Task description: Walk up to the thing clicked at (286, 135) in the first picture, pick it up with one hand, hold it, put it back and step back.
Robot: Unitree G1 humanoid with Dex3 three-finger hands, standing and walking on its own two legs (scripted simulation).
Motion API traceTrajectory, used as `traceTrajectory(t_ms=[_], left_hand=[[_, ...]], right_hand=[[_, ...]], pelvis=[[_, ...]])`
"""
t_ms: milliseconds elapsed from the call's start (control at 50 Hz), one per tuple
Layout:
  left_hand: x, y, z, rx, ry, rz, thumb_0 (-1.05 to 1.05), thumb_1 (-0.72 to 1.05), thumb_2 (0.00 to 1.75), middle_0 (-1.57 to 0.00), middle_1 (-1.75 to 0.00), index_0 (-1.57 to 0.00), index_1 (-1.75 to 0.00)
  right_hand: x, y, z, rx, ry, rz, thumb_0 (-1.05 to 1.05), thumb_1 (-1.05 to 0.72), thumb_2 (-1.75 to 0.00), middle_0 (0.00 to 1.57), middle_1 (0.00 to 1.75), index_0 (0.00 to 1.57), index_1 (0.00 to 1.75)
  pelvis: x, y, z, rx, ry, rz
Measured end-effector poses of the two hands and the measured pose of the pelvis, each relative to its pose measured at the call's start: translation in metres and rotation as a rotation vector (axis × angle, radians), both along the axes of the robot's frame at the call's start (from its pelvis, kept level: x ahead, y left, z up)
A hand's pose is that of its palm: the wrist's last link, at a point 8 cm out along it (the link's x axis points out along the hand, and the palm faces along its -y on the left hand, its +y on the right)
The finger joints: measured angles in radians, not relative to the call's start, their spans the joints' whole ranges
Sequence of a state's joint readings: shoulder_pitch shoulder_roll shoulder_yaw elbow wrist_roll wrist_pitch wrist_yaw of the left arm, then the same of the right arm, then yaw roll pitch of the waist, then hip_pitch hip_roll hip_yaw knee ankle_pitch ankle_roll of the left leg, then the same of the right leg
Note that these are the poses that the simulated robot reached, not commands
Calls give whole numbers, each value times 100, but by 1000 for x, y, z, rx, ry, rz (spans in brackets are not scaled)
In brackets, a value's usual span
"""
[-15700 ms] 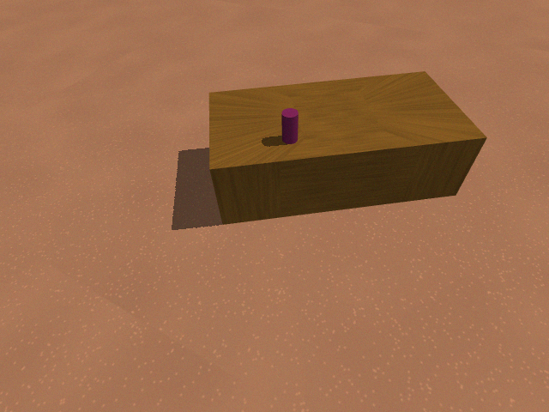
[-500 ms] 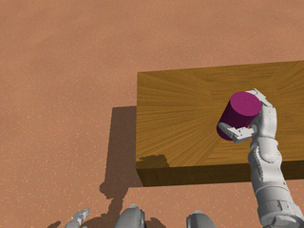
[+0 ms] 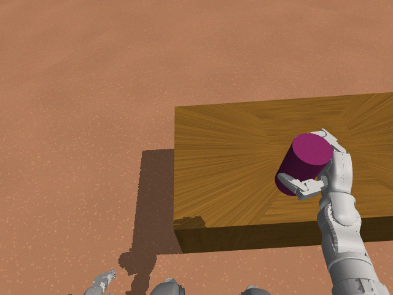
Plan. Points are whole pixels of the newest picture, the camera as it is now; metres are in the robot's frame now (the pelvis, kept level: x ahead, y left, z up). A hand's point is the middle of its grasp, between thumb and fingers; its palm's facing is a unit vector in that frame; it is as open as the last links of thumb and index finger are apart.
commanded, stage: lift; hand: right
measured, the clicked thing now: (300, 167) +0.35 -0.17 +0.05
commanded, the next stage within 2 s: hold in 0.04 s
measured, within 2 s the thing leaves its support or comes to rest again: neither
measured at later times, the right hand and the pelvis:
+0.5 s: hand (306, 166) +0.34 -0.18 +0.07, palm faces +0.18 +0.98 +0.00, open 10.1 cm; pelvis +0.00 +0.00 +0.01, yaw +0 degrees
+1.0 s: hand (311, 164) +0.34 -0.18 +0.08, palm faces +0.19 +0.98 +0.00, open 10.1 cm; pelvis +0.01 -0.01 +0.01, yaw +0 degrees
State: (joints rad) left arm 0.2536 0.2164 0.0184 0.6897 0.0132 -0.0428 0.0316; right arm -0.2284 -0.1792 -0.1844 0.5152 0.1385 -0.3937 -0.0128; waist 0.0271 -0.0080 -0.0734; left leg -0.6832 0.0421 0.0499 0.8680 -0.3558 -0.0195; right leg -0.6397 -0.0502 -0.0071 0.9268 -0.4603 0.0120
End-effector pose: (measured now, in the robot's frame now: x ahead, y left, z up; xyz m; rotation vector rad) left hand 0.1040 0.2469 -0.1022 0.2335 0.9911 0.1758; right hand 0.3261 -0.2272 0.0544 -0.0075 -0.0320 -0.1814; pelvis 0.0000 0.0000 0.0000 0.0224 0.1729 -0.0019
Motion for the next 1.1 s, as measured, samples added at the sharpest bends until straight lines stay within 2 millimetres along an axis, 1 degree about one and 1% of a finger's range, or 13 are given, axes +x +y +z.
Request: traceTrajectory(t_ms=[360, 720, 840, 1000, 1100], left_hand=[[8, -1, 8, -1, -16, -6, 1, 90, 90, -20, -30, -20, -31], [25, -13, 15, -7, -50, -17, 1, 90, 91, -20, -31, -20, -31], [26, -14, 16, -9, -51, -20, 1, 90, 91, -20, -31, -20, -31], [26, -16, 18, -16, -55, -24, 1, 90, 90, -20, -31, -21, -31], [29, -17, 19, -22, -69, -24, 1, 90, 90, -20, -31, -21, -31]], right_hand=[[-10, 1, 8, 2, -1, -2, -1, 48, -109, 76, 112, 77, 112], [-14, -5, 16, 3, -5, -6, -1, 48, -109, 77, 111, 77, 111], [-15, -6, 17, 4, -1, -4, -1, 48, -109, 77, 112, 77, 111], [-15, -6, 23, 0, -18, -6, -1, 48, -109, 77, 112, 77, 111], [-16, -3, 23, 4, -9, 1, -1, 48, -109, 77, 112, 77, 111]], pelvis=[[2, 0, 7, -2, -32, -1], [9, -4, 12, 1, -47, -3], [11, -6, 13, 2, -50, -3], [10, -5, 14, 1, -58, -3], [11, -5, 15, 1, -58, -1]])
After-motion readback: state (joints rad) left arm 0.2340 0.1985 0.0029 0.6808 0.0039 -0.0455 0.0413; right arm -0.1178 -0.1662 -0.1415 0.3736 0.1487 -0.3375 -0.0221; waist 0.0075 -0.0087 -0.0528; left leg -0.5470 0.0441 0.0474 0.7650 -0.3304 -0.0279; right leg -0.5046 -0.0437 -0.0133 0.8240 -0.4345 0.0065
